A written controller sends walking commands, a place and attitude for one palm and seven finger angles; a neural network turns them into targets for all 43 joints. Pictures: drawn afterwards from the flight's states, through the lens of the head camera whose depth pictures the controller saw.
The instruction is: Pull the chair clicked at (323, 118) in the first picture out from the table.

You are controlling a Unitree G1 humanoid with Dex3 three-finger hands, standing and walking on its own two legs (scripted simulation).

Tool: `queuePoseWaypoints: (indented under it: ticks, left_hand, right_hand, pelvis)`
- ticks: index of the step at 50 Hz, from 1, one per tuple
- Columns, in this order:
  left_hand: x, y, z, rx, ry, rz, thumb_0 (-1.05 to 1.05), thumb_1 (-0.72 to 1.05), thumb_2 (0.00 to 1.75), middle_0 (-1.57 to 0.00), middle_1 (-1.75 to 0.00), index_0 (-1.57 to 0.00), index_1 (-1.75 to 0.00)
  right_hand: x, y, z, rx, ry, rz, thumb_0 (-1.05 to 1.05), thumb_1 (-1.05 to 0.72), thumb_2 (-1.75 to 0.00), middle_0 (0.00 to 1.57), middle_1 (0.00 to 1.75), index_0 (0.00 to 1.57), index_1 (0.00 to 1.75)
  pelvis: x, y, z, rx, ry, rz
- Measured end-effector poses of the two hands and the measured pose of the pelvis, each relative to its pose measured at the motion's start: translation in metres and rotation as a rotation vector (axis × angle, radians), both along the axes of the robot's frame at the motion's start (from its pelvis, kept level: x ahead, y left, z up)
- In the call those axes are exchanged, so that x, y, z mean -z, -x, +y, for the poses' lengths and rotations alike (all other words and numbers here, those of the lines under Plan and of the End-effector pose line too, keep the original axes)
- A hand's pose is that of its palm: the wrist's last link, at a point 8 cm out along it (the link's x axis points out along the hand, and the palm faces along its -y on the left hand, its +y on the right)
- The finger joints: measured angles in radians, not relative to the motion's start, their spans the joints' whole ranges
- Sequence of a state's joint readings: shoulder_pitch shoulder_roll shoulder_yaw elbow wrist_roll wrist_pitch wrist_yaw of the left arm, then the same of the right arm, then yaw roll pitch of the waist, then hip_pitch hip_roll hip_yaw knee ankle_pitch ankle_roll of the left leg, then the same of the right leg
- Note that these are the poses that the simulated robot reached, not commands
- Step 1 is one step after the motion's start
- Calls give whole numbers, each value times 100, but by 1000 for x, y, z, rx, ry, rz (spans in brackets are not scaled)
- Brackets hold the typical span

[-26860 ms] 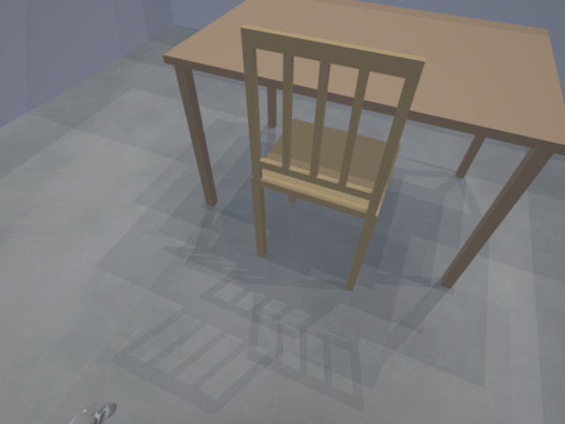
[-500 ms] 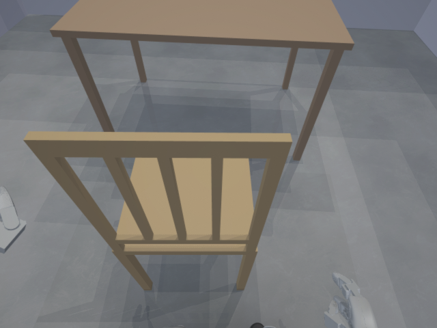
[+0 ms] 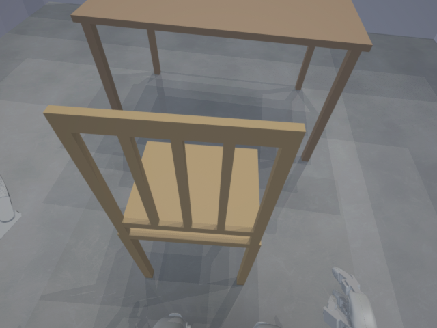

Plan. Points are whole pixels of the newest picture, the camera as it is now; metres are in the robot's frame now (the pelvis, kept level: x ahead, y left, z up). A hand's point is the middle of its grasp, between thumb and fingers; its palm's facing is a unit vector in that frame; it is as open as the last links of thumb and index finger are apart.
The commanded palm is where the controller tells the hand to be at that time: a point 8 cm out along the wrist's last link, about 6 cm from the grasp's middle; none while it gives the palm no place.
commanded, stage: step back with the hand held close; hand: left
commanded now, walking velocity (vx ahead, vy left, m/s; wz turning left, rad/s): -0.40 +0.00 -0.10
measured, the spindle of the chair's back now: (183, 190) +0.40 +0.09 -0.03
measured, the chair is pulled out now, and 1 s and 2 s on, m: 0.60 0.60 0.60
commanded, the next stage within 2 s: stop stepping back and stand still in 0.46 s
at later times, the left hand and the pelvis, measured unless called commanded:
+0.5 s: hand (33, 250) +0.18 +0.21 +0.19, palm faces +0.27 -0.81 -0.52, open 7.4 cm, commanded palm +0.11 +0.27 +0.20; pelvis -0.07 -0.01 +0.00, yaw -8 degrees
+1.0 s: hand out of the picture +0.08 +0.22 +0.19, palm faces +0.30 -0.84 -0.46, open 7.4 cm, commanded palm +0.04 +0.27 +0.20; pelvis -0.14 -0.01 +0.02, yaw -7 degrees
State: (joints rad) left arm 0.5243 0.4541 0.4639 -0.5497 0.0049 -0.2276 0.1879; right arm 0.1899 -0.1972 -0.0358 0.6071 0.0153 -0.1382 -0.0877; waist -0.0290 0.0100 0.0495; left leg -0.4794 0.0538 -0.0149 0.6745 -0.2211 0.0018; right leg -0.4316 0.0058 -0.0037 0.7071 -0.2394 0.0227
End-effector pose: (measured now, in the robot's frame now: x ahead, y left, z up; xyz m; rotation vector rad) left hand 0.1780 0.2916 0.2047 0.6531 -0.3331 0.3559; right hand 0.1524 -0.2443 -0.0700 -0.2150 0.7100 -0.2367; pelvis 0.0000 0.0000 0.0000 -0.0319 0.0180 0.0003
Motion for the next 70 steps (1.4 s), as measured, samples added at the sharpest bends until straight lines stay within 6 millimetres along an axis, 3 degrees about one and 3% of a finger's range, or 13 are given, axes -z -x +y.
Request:
queuePoseWaypoints:
  ticks: [8,13,19,24,30,33,36,41,47,54,64,68,70]
  left_hand:
    - [-2,18,-5,4,9,-12,1,89,90,-21,-31,-22,-30]
    - [-4,18,1,60,1,-14,1,89,90,-21,-31,-22,-30]
    - [-5,19,2,89,8,-2,1,89,90,-21,-31,-22,-30]
    - [-2,31,-27,168,14,1,1,89,90,-21,-31,-21,-30]
    - [-14,53,-56,262,-3,15,1,89,90,-22,-31,-22,-30]
    - [-14,59,-48,230,-9,56,1,89,90,-22,-31,-22,-30]
    - [-3,61,-32,184,-3,95,1,89,90,-22,-31,-22,-30]
    - [18,78,-21,130,97,152,1,89,90,-21,-31,-22,-30]
    - [7,116,-32,157,129,81,2,89,90,-21,-31,-22,-30]
    - [-7,138,-15,53,108,29,1,89,90,-21,-31,-22,-30]
    - [16,134,-17,73,189,81,1,89,90,-21,-31,-21,-30]
    - [13,127,-15,83,163,79,2,89,90,-21,-31,-21,-30]
    - [34,115,-12,87,148,151,1,89,90,-21,-31,-21,-30]
  right_hand:
    - [8,-3,4,-68,-2,32,1,-90,-90,20,30,21,30]
    - [-1,5,9,-40,20,30,1,-90,-90,20,30,21,30]
    - [-14,22,15,-20,-3,-46,1,-90,-90,20,30,21,30]
    - [-6,51,6,-26,-32,-57,1,-90,-90,20,30,21,30]
    - [-1,108,-17,49,-42,54,1,-90,-90,20,30,21,30]
    - [-8,135,-29,134,-32,84,1,-90,-90,20,30,21,30]
    - [-8,152,-37,183,-2,63,1,-90,-90,20,30,21,30]
    - [-18,175,-35,200,2,49,1,-90,-90,20,30,20,30]
    - [-25,185,-22,132,2,8,1,-90,-90,20,30,20,30]
    - [-20,185,-7,76,-38,-4,1,-90,-90,20,30,21,30]
    - [-14,193,-4,87,-26,20,1,-90,-90,20,30,21,30]
    - [-17,194,-4,106,-23,15,1,-90,-90,20,30,21,30]
    - [-6,193,-4,64,-36,39,1,-90,-90,20,30,20,30]
  pelvis:
    - [0,11,-2,22,-10,17]
    - [-5,19,8,47,-21,14]
    - [-9,37,5,85,0,26]
    - [-3,61,-7,140,-5,32]
    - [-13,83,-15,148,-17,17]
    - [-18,85,-13,164,-44,31]
    - [-13,90,-8,148,-21,29]
    - [-18,108,-6,154,-35,-21]
    - [-21,128,-7,134,-9,-42]
    - [-24,143,-6,124,-6,-40]
    - [-19,146,2,134,-10,-67]
    - [-20,141,1,123,-11,-61]
    - [-15,141,3,109,-8,-45]
